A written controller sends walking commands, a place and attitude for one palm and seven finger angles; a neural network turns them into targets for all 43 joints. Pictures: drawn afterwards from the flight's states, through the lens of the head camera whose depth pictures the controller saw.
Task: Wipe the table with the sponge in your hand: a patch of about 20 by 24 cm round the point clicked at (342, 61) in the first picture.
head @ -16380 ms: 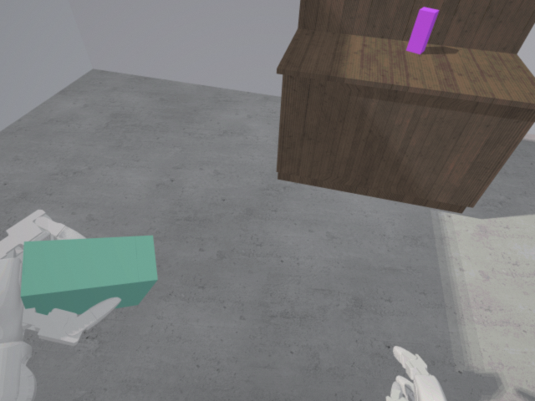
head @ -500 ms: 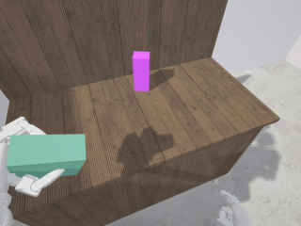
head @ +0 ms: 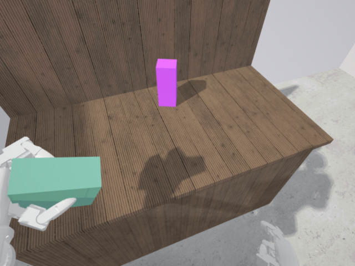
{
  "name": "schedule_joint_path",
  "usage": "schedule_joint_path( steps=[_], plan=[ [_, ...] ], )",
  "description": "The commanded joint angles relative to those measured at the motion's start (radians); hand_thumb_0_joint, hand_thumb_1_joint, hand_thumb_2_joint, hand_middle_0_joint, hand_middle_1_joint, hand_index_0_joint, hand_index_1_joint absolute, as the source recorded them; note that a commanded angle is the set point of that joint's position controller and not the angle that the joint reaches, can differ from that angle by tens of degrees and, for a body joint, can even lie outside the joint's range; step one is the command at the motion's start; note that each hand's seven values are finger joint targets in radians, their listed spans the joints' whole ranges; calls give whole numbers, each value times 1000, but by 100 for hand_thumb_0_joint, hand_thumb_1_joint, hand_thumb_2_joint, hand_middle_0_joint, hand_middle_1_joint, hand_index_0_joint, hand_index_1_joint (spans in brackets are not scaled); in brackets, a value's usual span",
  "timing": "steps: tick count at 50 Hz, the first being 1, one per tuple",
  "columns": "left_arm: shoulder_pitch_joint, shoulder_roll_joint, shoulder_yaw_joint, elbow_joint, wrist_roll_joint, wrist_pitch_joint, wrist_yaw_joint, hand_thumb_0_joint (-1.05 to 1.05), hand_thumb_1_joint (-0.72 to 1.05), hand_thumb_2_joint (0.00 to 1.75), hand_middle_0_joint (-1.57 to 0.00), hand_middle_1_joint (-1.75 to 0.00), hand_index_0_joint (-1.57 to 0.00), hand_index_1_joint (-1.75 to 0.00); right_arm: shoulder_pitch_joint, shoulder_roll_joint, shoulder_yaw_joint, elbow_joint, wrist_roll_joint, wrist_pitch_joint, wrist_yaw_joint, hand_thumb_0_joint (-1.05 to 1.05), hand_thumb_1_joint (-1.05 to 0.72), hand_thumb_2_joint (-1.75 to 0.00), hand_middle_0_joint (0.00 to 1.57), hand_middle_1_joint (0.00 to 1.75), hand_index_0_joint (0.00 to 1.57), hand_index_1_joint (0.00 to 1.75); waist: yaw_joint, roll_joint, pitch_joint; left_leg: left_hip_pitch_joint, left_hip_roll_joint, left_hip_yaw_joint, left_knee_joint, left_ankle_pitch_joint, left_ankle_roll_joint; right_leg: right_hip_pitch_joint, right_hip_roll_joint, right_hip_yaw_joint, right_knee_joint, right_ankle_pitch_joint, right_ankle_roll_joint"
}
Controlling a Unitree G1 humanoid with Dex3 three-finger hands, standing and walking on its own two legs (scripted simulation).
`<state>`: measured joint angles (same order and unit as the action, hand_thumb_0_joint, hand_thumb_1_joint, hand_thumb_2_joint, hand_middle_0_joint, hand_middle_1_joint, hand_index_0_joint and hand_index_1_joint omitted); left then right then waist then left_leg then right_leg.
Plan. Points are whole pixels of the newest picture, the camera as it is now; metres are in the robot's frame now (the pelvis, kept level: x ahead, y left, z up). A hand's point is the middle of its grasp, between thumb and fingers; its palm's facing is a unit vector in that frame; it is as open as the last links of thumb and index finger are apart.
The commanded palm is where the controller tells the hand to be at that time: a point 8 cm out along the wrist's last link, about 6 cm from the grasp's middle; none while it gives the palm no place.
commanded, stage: come to a stop and stand still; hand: left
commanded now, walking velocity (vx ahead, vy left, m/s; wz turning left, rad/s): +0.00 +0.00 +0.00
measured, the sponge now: (71, 184) +0.22 +0.20 +0.14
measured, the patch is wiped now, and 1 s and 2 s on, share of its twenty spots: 0.00 0.00 0.00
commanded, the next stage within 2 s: look again from close up in 1.04 s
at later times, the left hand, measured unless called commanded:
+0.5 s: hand (13, 169) +0.23 +0.29 +0.17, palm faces +0.35 -0.85 -0.40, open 9.4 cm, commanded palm +0.17 +0.31 +0.18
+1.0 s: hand (1, 183) +0.21 +0.30 +0.16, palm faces +0.36 -0.86 -0.36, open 9.4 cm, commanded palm +0.15 +0.33 +0.18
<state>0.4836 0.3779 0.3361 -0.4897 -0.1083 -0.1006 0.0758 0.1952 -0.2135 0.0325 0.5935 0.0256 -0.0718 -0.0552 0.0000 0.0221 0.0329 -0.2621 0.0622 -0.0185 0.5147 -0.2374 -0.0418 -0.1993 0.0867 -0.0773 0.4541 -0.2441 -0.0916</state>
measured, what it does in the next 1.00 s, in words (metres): shifts its weight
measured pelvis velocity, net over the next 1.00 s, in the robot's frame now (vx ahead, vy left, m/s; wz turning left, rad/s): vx -0.01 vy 0.05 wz -0.01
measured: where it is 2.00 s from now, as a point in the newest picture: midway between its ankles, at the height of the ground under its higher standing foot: outside the picture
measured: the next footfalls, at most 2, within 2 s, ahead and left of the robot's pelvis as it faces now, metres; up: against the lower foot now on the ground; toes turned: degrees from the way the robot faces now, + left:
none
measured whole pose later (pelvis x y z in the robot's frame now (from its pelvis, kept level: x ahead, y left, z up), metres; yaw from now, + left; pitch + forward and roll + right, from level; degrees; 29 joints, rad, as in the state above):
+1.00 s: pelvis -0.01 +0.05 +0.01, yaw +0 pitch -1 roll -1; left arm 0.40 0.36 0.33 -0.43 -0.03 -0.24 0.09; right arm 0.22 -0.20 0.04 0.57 0.00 -0.14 -0.04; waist 0.04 -0.02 0.04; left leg -0.22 -0.08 0.05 0.39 -0.16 0.09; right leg -0.18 0.02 -0.04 0.36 -0.17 -0.01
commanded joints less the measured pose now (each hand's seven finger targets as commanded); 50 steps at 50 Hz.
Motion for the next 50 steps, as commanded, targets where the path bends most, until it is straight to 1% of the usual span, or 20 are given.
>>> schedule_joint_path(
  steps=[1,2,3,4,5,6,8,10,11,13,16,20,23,26,30,36,37,40,45,50],
  plan=[
    [-64,188,131,-217,-4,-59,24,0,10,130,-120,-160,-120,-160,-108,-113,-47,-161,5,-56,-7,0,-90,-90,20,30,20,30,-5,52,-127,67,48,-54,-51,122,75,11,-151,133,-97,213,39],
    [-990,892,691,-333,140,-129,25,0,10,130,-120,-160,-120,-160,115,-128,-122,-96,-18,-109,-18,0,-90,-90,20,30,20,30,34,-250,-39,-40,26,136,92,23,71,-33,-143,168,-200,144,174],
    [-533,341,286,129,63,-103,-12,0,10,130,-120,-160,-120,-160,-32,-54,-75,-115,-26,-110,-18,0,-90,-90,20,30,20,30,44,-275,-144,-85,-90,86,219,-12,68,49,-224,333,-141,160,45],
    [-338,245,201,167,58,-113,-20,0,10,130,-120,-160,-120,-160,-20,-106,-94,-166,-15,-118,-12,0,-90,-90,20,30,20,30,75,-154,-96,-177,-69,87,281,-101,54,114,-282,467,-180,241,29],
    [-300,175,109,28,40,-145,-21,0,10,130,-120,-160,-120,-160,-3,-108,-85,-160,-14,-123,7,0,-90,-90,20,30,20,30,66,-39,-98,-243,-53,65,278,-160,62,201,-320,427,-141,326,-6],
    [-227,81,35,-15,37,-165,-14,0,10,130,-120,-160,-120,-160,-30,-87,-68,-157,-4,-130,34,0,-90,-90,20,30,20,30,59,40,-134,-208,-48,72,185,-164,77,242,-320,394,-91,387,-25],
    [-214,95,27,-122,35,-186,10,0,10,130,-120,-160,-120,-160,-28,-91,-63,-151,-12,-134,50,0,-90,-90,20,30,20,30,40,-36,-134,-12,-66,86,-3,-7,72,124,-256,248,-91,312,23],
    [-173,143,78,-137,32,-195,27,0,10,130,-120,-160,-120,-160,-49,-122,-79,-152,-14,-138,47,0,-90,-90,20,30,20,30,46,-76,-129,123,-10,-19,-129,136,91,17,-187,199,-63,124,87],
    [-157,179,113,-155,32,-203,32,0,10,130,-120,-160,-120,-160,-77,-130,-79,-156,-6,-136,44,0,-90,-90,20,30,20,30,47,-32,-119,171,42,-80,-150,174,107,-56,-149,180,-39,38,98],
    [-178,219,156,-190,47,-218,35,0,10,130,-120,-160,-120,-160,-94,-115,-63,-172,-23,-126,31,0,-90,-90,20,30,20,30,42,156,-103,44,116,-206,-219,159,140,-12,-117,127,59,32,100],
    [-186,290,236,-233,55,-233,38,0,10,130,-120,-160,-120,-160,-90,-98,-54,-176,-19,-131,21,0,-90,-90,20,30,20,30,43,119,-136,-4,81,-147,-174,232,105,84,-131,117,6,106,74],
    [-136,209,179,-209,35,-232,27,0,10,130,-120,-160,-120,-160,-41,-110,-65,-170,-14,-144,17,0,-90,-90,20,30,20,30,26,64,-209,90,41,-107,-107,367,59,110,-153,147,-42,275,58],
    [-120,161,121,-185,37,-220,20,0,10,130,-120,-160,-120,-160,-42,-118,-63,-162,-17,-148,22,0,-90,-90,20,30,20,30,23,63,-209,134,49,-105,-123,442,36,84,-141,122,-44,265,62],
    [-129,144,98,-158,49,-204,23,0,10,130,-120,-160,-120,-160,-58,-116,-60,-155,-14,-143,22,0,-90,-90,20,30,20,30,23,59,-179,143,58,-103,-154,423,23,53,-133,109,-50,203,65],
    [-171,151,93,-136,54,-188,27,0,10,130,-120,-160,-120,-160,-62,-118,-57,-166,-19,-122,12,0,-90,-90,20,30,20,30,25,17,-149,85,55,-116,-186,266,24,72,-142,125,-84,168,67],
    [-210,179,117,-193,65,-191,36,0,10,130,-120,-160,-120,-160,-92,-110,-50,-177,-20,-118,6,0,-90,-90,20,30,20,30,25,65,-128,49,40,-119,-228,93,33,84,-132,130,-107,122,66],
    [-215,145,86,-186,61,-196,33,0,10,130,-120,-160,-120,-160,-85,-109,-45,-177,-25,-115,7,0,-90,-90,20,30,20,30,24,77,-126,36,41,-128,-240,66,32,87,-131,121,-107,106,65],
    [-206,150,89,-175,67,-194,36,0,10,130,-120,-160,-120,-160,-76,-113,-52,-183,-24,-119,6,0,-90,-90,20,30,20,30,26,81,-107,15,52,-143,-267,0,30,87,-128,125,-103,85,67],
    [-191,144,88,-151,75,-195,37,0,10,130,-120,-160,-120,-160,-68,-117,-56,-184,-23,-120,8,0,-90,-90,20,30,20,30,26,64,-100,-13,56,-151,-292,-64,29,100,-123,121,-98,74,71],
    [-166,145,90,-165,75,-199,34,0,10,130,-120,-160,-120,-160,-66,-121,-60,-182,-22,-124,9,0,-90,-90,20,30,20,30,24,37,-134,29,40,-134,-252,35,24,102,-129,121,-109,111,66]
  ],
)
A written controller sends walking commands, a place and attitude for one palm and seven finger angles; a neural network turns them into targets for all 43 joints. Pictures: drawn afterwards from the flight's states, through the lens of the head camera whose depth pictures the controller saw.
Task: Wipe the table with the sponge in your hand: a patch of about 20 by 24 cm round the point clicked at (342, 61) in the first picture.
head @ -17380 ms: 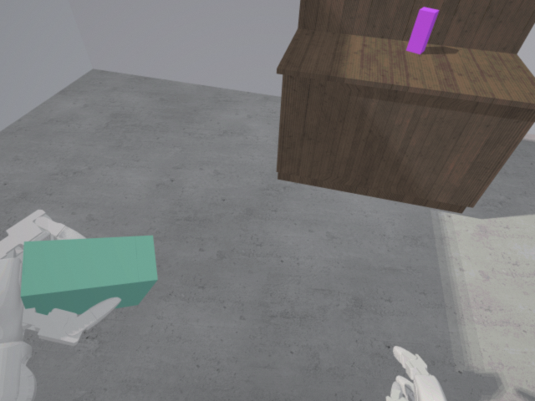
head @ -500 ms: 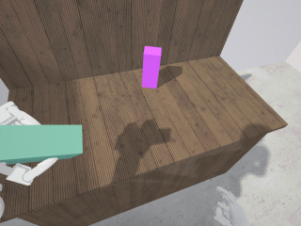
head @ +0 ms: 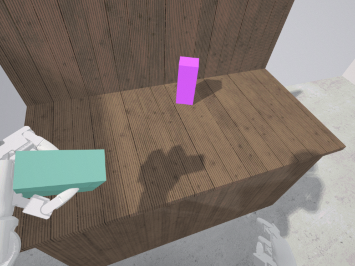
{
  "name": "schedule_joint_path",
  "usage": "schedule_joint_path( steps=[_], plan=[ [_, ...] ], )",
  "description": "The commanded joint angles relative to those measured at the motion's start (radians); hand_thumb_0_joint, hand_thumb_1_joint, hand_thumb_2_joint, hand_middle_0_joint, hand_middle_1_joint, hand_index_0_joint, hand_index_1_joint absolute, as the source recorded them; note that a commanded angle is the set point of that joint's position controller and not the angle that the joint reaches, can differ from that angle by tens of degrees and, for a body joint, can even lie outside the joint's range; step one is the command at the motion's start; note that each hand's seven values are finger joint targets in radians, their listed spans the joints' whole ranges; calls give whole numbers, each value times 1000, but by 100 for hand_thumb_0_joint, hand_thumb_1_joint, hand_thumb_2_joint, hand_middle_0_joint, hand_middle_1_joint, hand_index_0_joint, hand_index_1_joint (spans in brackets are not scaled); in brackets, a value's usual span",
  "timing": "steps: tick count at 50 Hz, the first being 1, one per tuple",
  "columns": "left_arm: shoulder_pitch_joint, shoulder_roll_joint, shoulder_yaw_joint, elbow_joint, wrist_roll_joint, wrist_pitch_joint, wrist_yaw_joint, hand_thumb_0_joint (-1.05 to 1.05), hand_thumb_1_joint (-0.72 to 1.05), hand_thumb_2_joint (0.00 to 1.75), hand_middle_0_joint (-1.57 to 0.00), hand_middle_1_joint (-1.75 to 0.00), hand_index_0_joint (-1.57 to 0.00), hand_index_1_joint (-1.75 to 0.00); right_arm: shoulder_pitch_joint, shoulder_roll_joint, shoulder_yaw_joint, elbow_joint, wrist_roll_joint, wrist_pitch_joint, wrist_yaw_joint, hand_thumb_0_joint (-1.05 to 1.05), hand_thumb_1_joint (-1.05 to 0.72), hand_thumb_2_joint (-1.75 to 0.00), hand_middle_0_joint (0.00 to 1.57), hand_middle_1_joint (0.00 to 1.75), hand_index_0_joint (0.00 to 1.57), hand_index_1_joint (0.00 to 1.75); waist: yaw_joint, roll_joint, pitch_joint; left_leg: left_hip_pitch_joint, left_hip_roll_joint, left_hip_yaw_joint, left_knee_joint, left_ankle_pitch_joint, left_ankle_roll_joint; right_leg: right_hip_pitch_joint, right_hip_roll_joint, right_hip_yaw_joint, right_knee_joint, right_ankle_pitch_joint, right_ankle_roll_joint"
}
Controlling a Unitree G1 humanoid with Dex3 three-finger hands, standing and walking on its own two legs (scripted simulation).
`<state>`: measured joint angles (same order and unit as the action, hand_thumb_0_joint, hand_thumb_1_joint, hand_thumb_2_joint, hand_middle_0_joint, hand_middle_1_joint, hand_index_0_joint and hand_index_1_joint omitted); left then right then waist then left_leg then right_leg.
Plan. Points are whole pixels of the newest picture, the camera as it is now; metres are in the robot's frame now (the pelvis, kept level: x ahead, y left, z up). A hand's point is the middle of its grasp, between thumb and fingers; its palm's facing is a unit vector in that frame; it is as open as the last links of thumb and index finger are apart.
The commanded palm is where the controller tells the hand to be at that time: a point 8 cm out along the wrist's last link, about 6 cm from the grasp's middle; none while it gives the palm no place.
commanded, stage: come to a stop and stand still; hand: left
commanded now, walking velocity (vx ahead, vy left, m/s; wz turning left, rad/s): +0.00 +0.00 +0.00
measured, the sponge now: (73, 173) +0.23 +0.21 +0.14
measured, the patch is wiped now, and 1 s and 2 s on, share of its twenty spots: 0.00 0.00 0.00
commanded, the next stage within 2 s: look again from close up in 0.04 s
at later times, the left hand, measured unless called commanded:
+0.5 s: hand (52, 174) +0.22 +0.24 +0.15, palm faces +0.35 -0.86 -0.37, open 9.4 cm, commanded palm +0.16 +0.27 +0.17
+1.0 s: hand (41, 183) +0.21 +0.26 +0.14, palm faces +0.46 -0.63 -0.63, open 9.4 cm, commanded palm +0.17 +0.27 +0.17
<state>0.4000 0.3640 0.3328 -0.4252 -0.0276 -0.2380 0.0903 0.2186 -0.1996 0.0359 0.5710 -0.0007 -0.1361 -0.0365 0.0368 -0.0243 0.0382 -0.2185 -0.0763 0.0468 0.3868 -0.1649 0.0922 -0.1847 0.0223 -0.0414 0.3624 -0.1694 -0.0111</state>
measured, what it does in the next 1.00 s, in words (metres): shifts its weight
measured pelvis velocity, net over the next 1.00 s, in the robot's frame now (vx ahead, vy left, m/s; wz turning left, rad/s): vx -0.02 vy -0.05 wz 0.05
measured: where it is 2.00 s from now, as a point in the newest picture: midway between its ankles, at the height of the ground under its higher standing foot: outside the picture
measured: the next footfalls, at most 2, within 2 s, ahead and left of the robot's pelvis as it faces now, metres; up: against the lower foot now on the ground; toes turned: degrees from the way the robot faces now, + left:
none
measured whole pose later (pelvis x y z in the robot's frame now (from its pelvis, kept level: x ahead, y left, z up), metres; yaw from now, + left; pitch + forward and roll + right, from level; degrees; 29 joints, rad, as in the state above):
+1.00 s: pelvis -0.02 -0.05 -0.02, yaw +3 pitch +0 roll +0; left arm 0.23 0.51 0.35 -0.29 0.14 0.02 0.08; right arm 0.14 -0.25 0.07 0.62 -0.02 -0.04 -0.06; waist 0.08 0.02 0.00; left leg -0.39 -0.06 -0.01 0.67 -0.28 0.04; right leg -0.35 0.05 -0.09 0.67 -0.32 -0.08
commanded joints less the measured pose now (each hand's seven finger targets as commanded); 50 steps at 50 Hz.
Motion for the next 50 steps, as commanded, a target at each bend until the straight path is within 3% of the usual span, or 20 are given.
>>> schedule_joint_path(
  steps=[1,25,26,27,28,29,30,31,32,33,35,37,39,40,41,42,43,46,47,50],
  plan=[
    [-72,180,114,-238,-6,-61,23,0,10,130,-120,-160,-120,-160,-104,-135,-60,-157,7,-61,-10,0,-90,-90,20,30,20,30,-11,96,-138,-13,178,-196,-125,-29,-114,86,-63,81,-18,37,-12],
    [-45,168,99,-231,-21,-46,18,0,10,130,-120,-160,-120,-160,-98,-137,-64,-148,6,-51,-20,0,-90,-90,20,30,20,30,-16,81,-141,23,168,-182,-82,59,-102,56,-78,105,-48,83,-19],
    [-1050,969,390,-643,54,-201,31,0,10,130,-120,-160,-120,-160,50,-229,132,-259,93,-14,-87,0,-90,-90,20,30,20,30,-107,406,-45,-369,145,-218,-78,-293,-27,186,16,94,133,-84,50],
    [-725,507,319,-18,132,37,-7,0,10,130,-120,-160,-120,-160,-127,-154,-66,-84,-34,-25,-70,0,-90,-90,20,30,20,30,23,270,-225,1,108,-132,8,-10,-118,12,-15,29,153,-45,-43],
    [-500,336,157,73,-2,127,-26,0,10,130,-120,-160,-120,-160,-105,-212,-68,-113,-20,-32,-14,0,-90,-90,20,30,20,30,3,193,-229,136,124,-182,1,168,-172,-134,9,-43,147,-20,-51],
    [-467,256,159,-54,-45,157,-67,0,10,130,-120,-160,-120,-160,-116,-228,-68,-117,-16,-40,-13,0,-90,-90,20,30,20,30,28,154,-311,257,136,-185,18,214,-167,-167,12,-25,145,-14,-35],
    [-337,240,136,-55,-88,217,-97,0,10,130,-120,-160,-120,-160,-134,-214,-62,-118,-3,-40,-21,0,-90,-90,20,30,20,30,52,154,-310,277,126,-160,24,275,-153,-134,5,-27,142,4,-33],
    [-213,142,62,-18,-95,278,-123,0,10,130,-120,-160,-120,-160,-183,-187,-30,-127,21,-39,1,0,-90,-90,20,30,20,30,52,112,-251,251,129,-161,13,263,-154,-149,20,-31,155,-22,-32],
    [-188,197,64,-78,-59,308,-141,0,10,130,-120,-160,-120,-160,-167,-213,-37,-122,8,-28,10,0,-90,-90,20,30,20,30,61,108,-217,199,128,-148,17,266,-145,-137,8,-45,143,32,-32],
    [-187,223,43,-116,-13,327,-150,0,10,130,-120,-160,-120,-160,-184,-212,-32,-135,11,-13,21,0,-90,-90,20,30,20,30,50,100,-168,151,123,-143,20,246,-140,-133,8,-50,140,50,-33],
    [-143,255,52,-173,56,318,-145,0,10,130,-120,-160,-120,-160,-199,-204,-32,-157,5,13,28,0,-90,-90,20,30,20,30,39,58,-129,100,116,-136,30,146,-124,-136,17,-46,140,32,-33],
    [-160,292,125,-269,67,253,-112,0,10,130,-120,-160,-120,-160,-208,-189,-37,-170,-8,18,26,0,-90,-90,20,30,20,30,39,27,-193,95,107,-131,56,116,-118,-139,28,-44,159,17,-31],
    [-182,328,192,-254,60,173,-62,0,10,130,-120,-160,-120,-160,-212,-184,-39,-155,-21,18,10,0,-90,-90,20,30,20,30,25,14,-178,47,101,-142,72,-10,-112,-194,33,-42,179,-57,-20],
    [-216,359,228,-255,67,134,-30,0,10,130,-120,-160,-120,-160,-215,-180,-42,-147,-27,15,1,0,-90,-90,20,30,20,30,22,32,-191,24,93,-138,84,-65,-102,-203,32,-33,185,-91,-19],
    [-258,441,290,-266,84,113,6,0,10,130,-120,-160,-120,-160,-218,-176,-39,-136,-24,15,-3,0,-90,-90,20,30,20,30,26,92,-161,0,90,-136,83,-128,-98,-219,36,-19,181,-122,-23],
    [-308,380,231,-239,106,105,28,0,10,130,-120,-160,-120,-160,-222,-161,-34,-138,-32,15,-4,0,-90,-90,20,30,20,30,22,132,-195,-10,78,-135,94,-151,-93,-218,27,-15,192,-142,-26],
    [-300,367,216,-165,124,112,49,0,10,130,-120,-160,-120,-160,-211,-165,-36,-122,-31,18,-11,0,-90,-90,20,30,20,30,6,140,-165,-33,79,-134,107,-202,-85,-253,22,-10,196,-171,-22],
    [-374,414,179,-83,164,174,44,0,10,130,-120,-160,-120,-160,-206,-179,-29,-114,-17,32,-32,0,-90,-90,20,30,20,30,-8,174,-160,-71,66,-117,126,-267,-65,-256,8,23,172,-215,-23],
    [-401,381,121,-63,176,205,23,0,10,130,-120,-160,-120,-160,-216,-176,-26,-120,-18,38,-40,0,-90,-90,20,30,20,30,-10,179,-183,-70,61,-110,132,-249,-60,-237,0,30,165,-210,-23],
    [-419,398,46,-18,217,283,-41,0,10,130,-120,-160,-120,-160,-218,-181,-17,-133,-2,53,-73,0,-90,-90,20,30,20,30,-14,151,-141,-85,55,-95,143,-249,-50,-227,-15,62,121,-260,-18]
  ],
)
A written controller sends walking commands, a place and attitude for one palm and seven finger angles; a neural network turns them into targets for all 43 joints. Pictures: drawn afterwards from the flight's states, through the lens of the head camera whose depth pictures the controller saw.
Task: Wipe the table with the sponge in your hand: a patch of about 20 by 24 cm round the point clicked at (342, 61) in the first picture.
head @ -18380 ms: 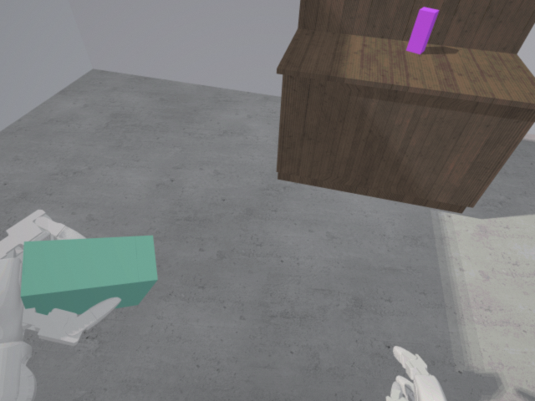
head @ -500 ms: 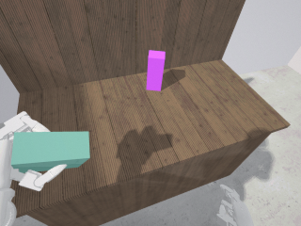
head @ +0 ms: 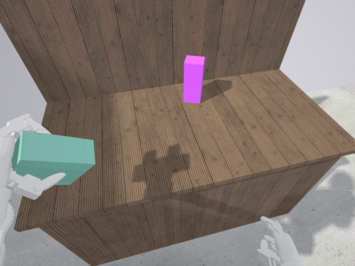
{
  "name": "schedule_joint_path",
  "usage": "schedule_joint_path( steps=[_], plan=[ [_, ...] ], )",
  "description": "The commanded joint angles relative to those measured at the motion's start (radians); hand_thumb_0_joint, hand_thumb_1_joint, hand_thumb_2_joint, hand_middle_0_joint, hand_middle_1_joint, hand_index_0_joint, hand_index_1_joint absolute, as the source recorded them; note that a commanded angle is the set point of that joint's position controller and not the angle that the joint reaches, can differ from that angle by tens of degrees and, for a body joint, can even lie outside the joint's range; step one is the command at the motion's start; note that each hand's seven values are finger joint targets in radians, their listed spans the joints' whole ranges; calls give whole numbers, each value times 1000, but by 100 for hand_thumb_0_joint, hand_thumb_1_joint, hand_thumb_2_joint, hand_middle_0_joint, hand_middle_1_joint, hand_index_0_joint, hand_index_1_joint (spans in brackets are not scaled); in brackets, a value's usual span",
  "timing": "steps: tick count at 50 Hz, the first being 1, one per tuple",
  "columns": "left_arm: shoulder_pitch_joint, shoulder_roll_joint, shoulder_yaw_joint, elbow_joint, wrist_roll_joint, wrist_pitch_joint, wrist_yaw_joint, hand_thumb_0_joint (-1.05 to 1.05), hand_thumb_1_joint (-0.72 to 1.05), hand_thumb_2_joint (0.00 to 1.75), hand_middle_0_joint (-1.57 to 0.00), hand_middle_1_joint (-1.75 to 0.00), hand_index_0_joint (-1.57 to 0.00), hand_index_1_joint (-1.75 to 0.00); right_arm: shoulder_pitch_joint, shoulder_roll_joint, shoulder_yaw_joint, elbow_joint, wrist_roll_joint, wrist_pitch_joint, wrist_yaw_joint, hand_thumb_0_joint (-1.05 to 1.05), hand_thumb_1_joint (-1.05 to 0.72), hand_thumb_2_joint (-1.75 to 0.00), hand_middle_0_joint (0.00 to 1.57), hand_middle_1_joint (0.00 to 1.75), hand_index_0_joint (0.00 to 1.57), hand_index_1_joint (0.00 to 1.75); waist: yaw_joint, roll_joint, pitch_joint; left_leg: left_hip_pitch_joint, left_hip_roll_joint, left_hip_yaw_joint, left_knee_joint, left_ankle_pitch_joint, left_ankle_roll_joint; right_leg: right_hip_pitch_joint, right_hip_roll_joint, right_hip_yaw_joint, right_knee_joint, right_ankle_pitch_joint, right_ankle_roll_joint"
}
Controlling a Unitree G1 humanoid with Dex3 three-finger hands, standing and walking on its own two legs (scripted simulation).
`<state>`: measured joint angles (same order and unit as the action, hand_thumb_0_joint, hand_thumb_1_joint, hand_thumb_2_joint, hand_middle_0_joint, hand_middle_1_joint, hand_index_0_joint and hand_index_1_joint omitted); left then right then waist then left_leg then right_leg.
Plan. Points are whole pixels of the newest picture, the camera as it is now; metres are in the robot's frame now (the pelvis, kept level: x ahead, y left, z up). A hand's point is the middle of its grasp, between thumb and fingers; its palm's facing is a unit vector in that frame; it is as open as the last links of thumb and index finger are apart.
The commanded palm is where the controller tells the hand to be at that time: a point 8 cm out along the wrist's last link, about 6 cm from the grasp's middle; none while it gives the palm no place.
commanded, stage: turn the palm down, sponge in hand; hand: left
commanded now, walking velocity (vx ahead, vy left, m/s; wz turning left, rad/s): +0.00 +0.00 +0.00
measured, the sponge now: (60, 162) +0.25 +0.27 +0.13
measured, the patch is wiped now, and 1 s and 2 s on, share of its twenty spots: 0.00 0.00 0.00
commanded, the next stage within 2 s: move the sponge above the wiping area in 1.72 s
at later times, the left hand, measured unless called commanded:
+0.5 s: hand (66, 169) +0.24 +0.25 +0.13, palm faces +0.18 -0.44 -0.88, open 9.4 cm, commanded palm +0.21 +0.27 +0.18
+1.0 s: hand (64, 169) +0.25 +0.27 +0.12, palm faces +0.10 -0.22 -0.97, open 9.4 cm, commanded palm +0.22 +0.27 +0.18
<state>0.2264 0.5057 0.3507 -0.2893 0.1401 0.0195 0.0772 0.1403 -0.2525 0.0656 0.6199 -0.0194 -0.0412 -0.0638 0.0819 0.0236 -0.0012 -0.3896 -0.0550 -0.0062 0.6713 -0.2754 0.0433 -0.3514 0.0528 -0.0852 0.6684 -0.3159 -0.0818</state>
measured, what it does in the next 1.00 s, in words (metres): stands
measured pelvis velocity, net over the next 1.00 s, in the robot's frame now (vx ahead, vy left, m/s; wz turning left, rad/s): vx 0.02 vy -0.01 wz -0.04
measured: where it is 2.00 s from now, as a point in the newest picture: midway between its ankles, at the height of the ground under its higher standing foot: outside the picture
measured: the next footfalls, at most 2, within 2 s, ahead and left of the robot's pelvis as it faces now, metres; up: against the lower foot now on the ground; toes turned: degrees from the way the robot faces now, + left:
none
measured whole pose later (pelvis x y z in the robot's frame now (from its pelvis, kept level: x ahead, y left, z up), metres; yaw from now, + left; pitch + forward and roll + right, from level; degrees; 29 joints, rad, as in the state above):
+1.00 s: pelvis +0.02 -0.01 +0.01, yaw -2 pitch -1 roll +0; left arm 0.27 0.53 0.05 -0.27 0.70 0.25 0.05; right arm 0.08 -0.27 0.06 0.61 0.03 0.02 -0.12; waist 0.11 0.08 -0.02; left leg -0.28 -0.03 0.02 0.55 -0.26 0.03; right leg -0.25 0.08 -0.04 0.55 -0.28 -0.09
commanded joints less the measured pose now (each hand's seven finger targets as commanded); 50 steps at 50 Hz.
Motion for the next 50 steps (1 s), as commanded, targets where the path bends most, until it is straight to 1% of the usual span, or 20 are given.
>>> schedule_joint_path(
  steps=[1,5,6,8,11,12,16,17,23,26,27,31,32,33,37,41,42,46,47,50],
  plan=[
    [-270,265,19,-155,63,36,-45,0,10,130,-120,-160,-120,-160,-155,-122,-39,-188,26,-43,-52,0,-90,-90,20,30,20,30,-63,75,-103,89,27,-27,-122,-112,2,-56,-45,133,-206,-134,52],
    [-200,312,78,-172,87,-4,-70,0,10,130,-120,-160,-120,-160,-145,-116,-54,-198,17,-44,-63,0,-90,-90,20,30,20,30,-25,-28,-129,58,37,-24,-65,-3,-2,1,-77,205,-241,-155,60],
    [-166,382,158,-181,89,-22,-61,0,10,130,-120,-160,-120,-160,-148,-118,-58,-192,18,-48,-60,0,-90,-90,20,30,20,30,-5,1,-147,59,37,-22,-48,28,-9,26,-78,240,-240,-131,53],
    [-68,348,178,-206,87,-52,-41,0,10,130,-120,-160,-120,-160,-133,-102,-64,-203,10,-47,-48,0,-90,-90,20,30,20,30,17,4,-190,43,42,-22,-23,91,-14,74,-97,249,-206,-7,58],
    [35,394,247,-170,91,-37,-12,0,10,130,-120,-160,-120,-160,-109,-118,-74,-197,16,-32,-42,0,-90,-90,20,30,20,30,22,6,-164,7,43,-27,-3,111,-20,83,-115,301,-190,122,69],
    [16,328,181,-178,96,-24,-10,0,10,130,-120,-160,-120,-160,-108,-114,-72,-205,19,-23,-40,0,-90,-90,20,30,20,30,9,8,-162,-3,42,-24,-4,115,-17,84,-119,288,-179,156,73],
    [32,361,167,-177,141,23,-2,0,10,130,-120,-160,-120,-160,-94,-131,-79,-215,32,-17,-52,0,-90,-90,20,30,20,30,-3,3,-132,-1,41,-25,7,113,-12,48,-118,305,-181,170,78],
    [18,314,113,-197,154,27,-8,0,10,130,-120,-160,-120,-160,-89,-129,-81,-223,32,-18,-54,0,-90,-90,20,30,20,30,-13,14,-158,8,41,-20,9,121,-9,60,-121,294,-174,194,81],
    [5,334,80,-266,244,-4,14,0,10,130,-120,-160,-120,-160,-89,-130,-89,-216,31,-39,-72,0,-90,-90,20,30,20,30,-23,5,-190,52,34,-29,17,145,2,39,-107,297,-173,202,75],
    [1,395,128,-247,293,9,50,0,10,130,-120,-160,-120,-160,-111,-133,-89,-206,33,-39,-76,0,-90,-90,20,30,20,30,-3,6,-177,51,31,-33,14,142,-1,35,-102,327,-181,174,62],
    [-2,326,70,-249,306,18,56,0,10,130,-120,-160,-120,-160,-109,-122,-87,-212,34,-36,-72,0,-90,-90,20,30,20,30,-6,28,-210,64,30,-25,2,161,2,60,-98,294,-167,215,60],
    [5,363,88,-184,349,101,76,0,10,130,-120,-160,-120,-160,-144,-129,-78,-207,46,-18,-72,0,-90,-90,20,30,20,30,13,19,-160,61,35,-31,-33,145,-4,45,-87,294,-185,157,50],
    [8,291,15,-181,350,123,66,0,10,130,-120,-160,-120,-160,-147,-122,-76,-217,50,-13,-72,0,-90,-90,20,30,20,30,6,22,-174,67,35,-21,-41,146,-1,67,-88,274,-187,174,55],
    [-4,331,36,-185,367,140,61,0,10,130,-120,-160,-120,-160,-145,-129,-75,-213,49,-10,-71,0,-90,-90,20,30,20,30,11,5,-178,74,41,-28,-52,153,-3,68,-87,273,-188,179,53],
    [-36,267,-71,-184,426,203,23,0,10,130,-120,-160,-120,-160,-190,-119,-58,-222,58,2,-71,0,-90,-90,20,30,20,30,5,24,-157,115,34,-24,-89,160,6,78,-73,243,-214,164,48],
    [-116,317,-71,-204,509,213,7,0,10,130,-120,-160,-120,-160,-222,-117,-44,-212,55,3,-74,0,-90,-90,20,30,20,30,14,26,-140,157,27,-42,-128,147,9,61,-58,244,-248,99,38],
    [-117,259,-123,-201,523,210,5,0,10,130,-120,-160,-120,-160,-219,-107,-45,-214,54,3,-72,0,-90,-90,20,30,20,30,7,35,-139,170,30,-37,-139,151,10,69,-56,214,-247,107,38],
    [-151,324,-67,-190,589,216,24,0,10,130,-120,-160,-120,-160,-245,-113,-44,-188,46,3,-65,0,-90,-90,20,30,20,30,34,50,-164,198,27,-59,-164,188,5,97,-47,232,-254,139,21],
    [-139,254,-124,-176,591,224,24,0,10,130,-120,-160,-120,-160,-242,-102,-44,-192,48,4,-62,0,-90,-90,20,30,20,30,29,52,-170,202,30,-47,-168,191,6,114,-51,206,-252,149,25],
    [-173,261,-142,-139,632,256,24,0,10,130,-120,-160,-120,-160,-259,-112,-42,-173,46,14,-57,0,-90,-90,20,30,20,30,34,47,-166,208,30,-62,-191,202,1,113,-51,212,-265,155,21]
  ],
)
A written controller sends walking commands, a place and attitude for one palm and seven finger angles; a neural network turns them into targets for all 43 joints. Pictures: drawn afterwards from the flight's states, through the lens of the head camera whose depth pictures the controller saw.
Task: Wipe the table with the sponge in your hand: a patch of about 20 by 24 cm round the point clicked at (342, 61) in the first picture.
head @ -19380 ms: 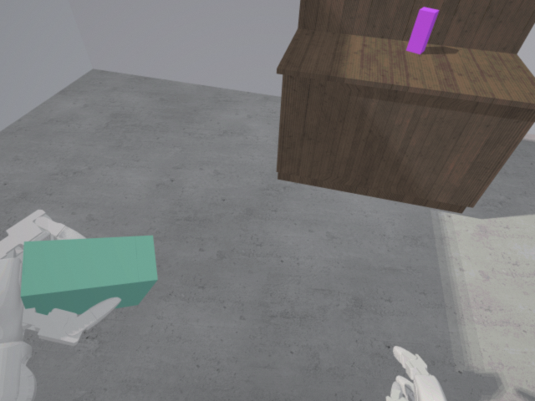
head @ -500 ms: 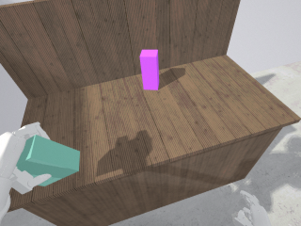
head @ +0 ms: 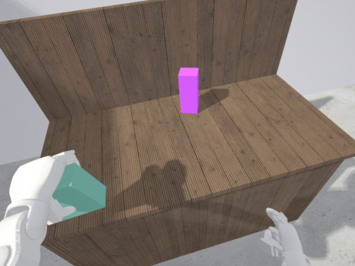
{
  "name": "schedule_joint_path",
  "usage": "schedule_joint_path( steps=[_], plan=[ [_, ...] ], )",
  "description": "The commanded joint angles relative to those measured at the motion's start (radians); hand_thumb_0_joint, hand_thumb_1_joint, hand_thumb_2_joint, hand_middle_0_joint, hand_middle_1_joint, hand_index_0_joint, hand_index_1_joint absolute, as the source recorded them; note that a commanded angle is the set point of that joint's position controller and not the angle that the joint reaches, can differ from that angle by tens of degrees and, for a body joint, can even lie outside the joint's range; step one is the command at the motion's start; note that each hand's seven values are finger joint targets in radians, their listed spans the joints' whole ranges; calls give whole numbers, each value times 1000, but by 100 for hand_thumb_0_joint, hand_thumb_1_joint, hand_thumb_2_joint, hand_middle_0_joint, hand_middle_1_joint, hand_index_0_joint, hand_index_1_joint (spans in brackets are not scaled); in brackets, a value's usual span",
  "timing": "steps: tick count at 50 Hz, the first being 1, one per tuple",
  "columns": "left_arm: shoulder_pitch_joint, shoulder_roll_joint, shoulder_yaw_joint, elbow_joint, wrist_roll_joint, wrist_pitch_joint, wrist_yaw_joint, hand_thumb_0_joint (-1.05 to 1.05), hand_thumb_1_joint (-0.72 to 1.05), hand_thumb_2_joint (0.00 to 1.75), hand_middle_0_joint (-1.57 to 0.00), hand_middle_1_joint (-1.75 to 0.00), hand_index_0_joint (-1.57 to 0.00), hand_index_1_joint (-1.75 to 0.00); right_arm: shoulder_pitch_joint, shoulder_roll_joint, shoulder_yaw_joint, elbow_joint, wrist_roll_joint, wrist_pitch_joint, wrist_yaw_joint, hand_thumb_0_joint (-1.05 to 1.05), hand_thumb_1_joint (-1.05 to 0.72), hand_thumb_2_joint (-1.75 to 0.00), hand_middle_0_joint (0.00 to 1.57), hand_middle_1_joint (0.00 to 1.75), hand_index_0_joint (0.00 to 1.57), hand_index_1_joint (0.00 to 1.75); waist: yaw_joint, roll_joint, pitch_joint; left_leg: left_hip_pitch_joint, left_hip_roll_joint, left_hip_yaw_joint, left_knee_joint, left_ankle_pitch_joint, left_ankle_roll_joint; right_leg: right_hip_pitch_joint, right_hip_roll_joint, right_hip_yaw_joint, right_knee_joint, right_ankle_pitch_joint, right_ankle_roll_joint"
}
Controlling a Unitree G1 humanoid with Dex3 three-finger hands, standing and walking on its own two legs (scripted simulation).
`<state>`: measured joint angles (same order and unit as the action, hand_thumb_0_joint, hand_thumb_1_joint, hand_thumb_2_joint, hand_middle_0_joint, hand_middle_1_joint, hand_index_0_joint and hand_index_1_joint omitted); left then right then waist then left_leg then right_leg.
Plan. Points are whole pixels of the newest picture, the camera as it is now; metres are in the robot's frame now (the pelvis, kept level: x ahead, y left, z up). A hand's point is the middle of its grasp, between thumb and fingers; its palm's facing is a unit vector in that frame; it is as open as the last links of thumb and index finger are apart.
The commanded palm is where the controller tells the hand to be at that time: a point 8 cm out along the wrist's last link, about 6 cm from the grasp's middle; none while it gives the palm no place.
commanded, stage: turn the palm down, sponge in hand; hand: left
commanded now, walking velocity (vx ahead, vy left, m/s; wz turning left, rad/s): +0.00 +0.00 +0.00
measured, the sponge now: (71, 197) +0.22 +0.28 +0.06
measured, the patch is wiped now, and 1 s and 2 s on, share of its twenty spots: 0.00 0.00 0.00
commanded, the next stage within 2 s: move the sponge above the wiping area in 0.72 s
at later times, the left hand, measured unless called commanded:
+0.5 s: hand (48, 188) +0.22 +0.32 +0.10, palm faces +0.02 -0.10 -1.00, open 9.4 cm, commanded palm +0.18 +0.30 +0.16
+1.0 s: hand (50, 190) +0.21 +0.31 +0.09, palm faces +0.00 -0.09 -1.00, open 9.3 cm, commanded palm +0.18 +0.30 +0.16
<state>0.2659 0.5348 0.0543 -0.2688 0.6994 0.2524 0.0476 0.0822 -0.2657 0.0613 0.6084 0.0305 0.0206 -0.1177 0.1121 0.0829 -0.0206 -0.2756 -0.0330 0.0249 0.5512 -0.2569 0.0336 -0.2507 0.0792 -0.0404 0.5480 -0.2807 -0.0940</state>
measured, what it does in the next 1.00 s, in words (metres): stands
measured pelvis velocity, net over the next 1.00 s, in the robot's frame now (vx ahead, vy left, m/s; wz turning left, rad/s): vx -0.01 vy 0.02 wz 0.00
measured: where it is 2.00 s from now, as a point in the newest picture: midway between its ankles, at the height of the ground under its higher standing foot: outside the picture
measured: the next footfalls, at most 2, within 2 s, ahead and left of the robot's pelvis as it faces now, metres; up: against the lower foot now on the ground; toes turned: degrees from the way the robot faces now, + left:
none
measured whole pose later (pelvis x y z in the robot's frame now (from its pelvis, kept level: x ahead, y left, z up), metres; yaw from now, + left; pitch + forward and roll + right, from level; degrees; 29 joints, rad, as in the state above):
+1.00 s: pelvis -0.01 +0.02 +0.01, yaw +0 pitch -3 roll +0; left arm 0.15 0.49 -0.05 -0.15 0.91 0.33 -0.01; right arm 0.02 -0.26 0.06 0.68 0.03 0.03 -0.06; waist 0.14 0.10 0.01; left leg -0.19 -0.06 0.03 0.43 -0.19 0.06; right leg -0.17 0.06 -0.03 0.44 -0.22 -0.06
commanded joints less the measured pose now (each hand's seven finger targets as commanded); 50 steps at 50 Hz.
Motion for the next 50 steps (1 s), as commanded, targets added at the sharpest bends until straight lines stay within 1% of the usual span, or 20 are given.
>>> schedule_joint_path(
  steps=[1,2,6,7,11,12,16,17,21,22,26,27,31,36,37,41,42,46,47,50],
  plan=[
    [-237,246,165,-159,86,39,52,0,10,130,-120,-160,-120,-160,-222,-100,-35,-157,-1,-47,0,0,-90,-90,20,30,20,30,6,1,-136,101,8,-98,-78,176,9,14,-72,181,-155,104,23],
    [-235,178,96,-152,89,49,43,0,10,130,-120,-160,-120,-160,-219,-91,-35,-162,2,-47,4,0,-90,-90,20,30,20,30,-7,-7,-123,100,11,-95,-87,174,11,21,-72,155,-155,101,27],
    [-293,219,98,-150,151,76,22,0,10,130,-120,-160,-120,-160,-257,-95,-30,-150,-2,-45,12,0,-90,-90,20,30,20,30,9,-2,-144,127,9,-112,-112,181,12,38,-64,181,-166,101,15],
    [-274,165,53,-150,153,75,15,0,10,130,-120,-160,-120,-160,-245,-87,-33,-155,-2,-47,15,0,-90,-90,20,30,20,30,2,-11,-158,131,10,-104,-110,201,16,61,-67,157,-160,125,20],
    [-326,253,115,-142,217,81,13,0,10,130,-120,-160,-120,-160,-279,-94,-30,-135,-10,-40,28,0,-90,-90,20,30,20,30,28,11,-161,143,12,-134,-137,213,12,73,-57,179,-167,124,5],
    [-311,178,55,-141,218,82,12,0,10,130,-120,-160,-120,-160,-268,-81,-31,-139,-6,-41,33,0,-90,-90,20,30,20,30,18,21,-171,148,13,-126,-136,232,12,84,-61,154,-160,139,10],
    [-335,234,97,-79,255,116,12,0,10,130,-120,-160,-120,-160,-299,-93,-29,-118,-7,-31,43,0,-90,-90,20,30,20,30,36,1,-144,141,12,-144,-159,205,8,83,-54,184,-180,114,0],
    [-324,154,33,-94,237,116,7,0,10,130,-120,-160,-120,-160,-289,-81,-31,-129,-1,-32,46,0,-90,-90,20,30,20,30,20,-16,-151,145,12,-130,-153,218,11,93,-60,156,-176,130,9],
    [-343,218,75,-104,238,114,-11,0,10,130,-120,-160,-120,-160,-308,-91,-28,-121,-6,-32,46,0,-90,-90,20,30,20,30,29,2,-153,160,12,-150,-170,203,11,93,-53,181,-186,128,3],
    [-325,138,9,-100,227,113,-18,0,10,130,-120,-160,-120,-160,-298,-77,-29,-129,-1,-35,46,0,-90,-90,20,30,20,30,15,-13,-137,157,12,-137,-164,202,14,88,-60,155,-188,121,11],
    [-363,235,86,-125,254,90,-17,0,10,130,-120,-160,-120,-160,-304,-91,-30,-116,-9,-37,45,0,-90,-90,20,30,20,30,32,11,-162,171,14,-158,-174,200,11,97,-47,186,-184,128,0],
    [-351,163,28,-132,248,82,-16,0,10,130,-120,-160,-120,-160,-291,-78,-31,-124,-6,-39,47,0,-90,-90,20,30,20,30,19,7,-159,173,17,-151,-169,208,12,90,-53,154,-180,126,8],
    [-356,236,103,-117,257,74,-2,0,10,130,-120,-160,-120,-160,-299,-90,-35,-109,-11,-39,47,0,-90,-90,20,30,20,30,37,22,-155,177,18,-170,-177,207,6,88,-43,186,-184,135,-4],
    [-357,213,83,-95,246,91,-1,0,10,130,-120,-160,-120,-160,-308,-92,-34,-109,-4,-38,49,0,-90,-90,20,30,20,30,34,6,-138,163,18,-173,-188,176,2,84,-46,182,-188,114,-1],
    [-341,137,17,-102,238,92,-4,0,10,130,-120,-160,-120,-160,-295,-81,-36,-115,1,-40,51,0,-90,-90,20,30,20,30,18,3,-139,165,19,-159,-182,185,4,83,-53,154,-184,115,8],
    [-357,215,73,-109,250,93,-11,0,10,130,-120,-160,-120,-160,-306,-93,-34,-110,-4,-41,49,0,-90,-90,20,30,20,30,31,11,-155,168,16,-171,-189,172,4,96,-43,185,-183,118,0],
    [-356,129,-1,-117,242,86,-14,0,10,130,-120,-160,-120,-160,-294,-79,-34,-122,-1,-46,51,0,-90,-90,20,30,20,30,16,-3,-153,164,18,-162,-185,177,5,91,-52,150,-178,116,9],
    [-345,226,90,-96,256,75,-5,0,10,130,-120,-160,-120,-160,-298,-96,-38,-104,-8,-42,50,0,-90,-90,20,30,20,30,33,2,-146,164,15,-170,-182,188,3,90,-42,191,-186,131,-2],
    [-328,136,23,-107,246,70,-3,0,10,130,-120,-160,-120,-160,-283,-81,-39,-115,-3,-45,53,0,-90,-90,20,30,20,30,21,-9,-154,168,17,-155,-172,212,6,92,-51,158,-181,140,6],
    [-361,191,57,-70,258,64,7,0,10,130,-120,-160,-120,-160,-273,-95,-45,-100,-7,-40,51,0,-90,-90,20,30,20,30,25,-11,-154,170,14,-161,-174,206,0,71,-51,168,-188,138,6]
  ],
)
